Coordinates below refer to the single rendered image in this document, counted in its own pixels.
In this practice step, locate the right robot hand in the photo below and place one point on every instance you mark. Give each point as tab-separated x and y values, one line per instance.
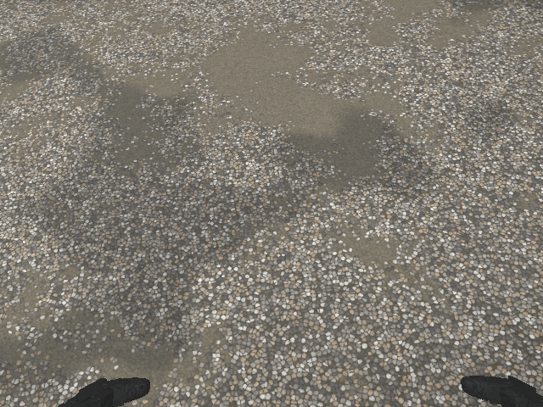
509	392

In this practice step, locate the left robot hand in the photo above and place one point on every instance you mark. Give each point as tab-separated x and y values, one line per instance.
113	393

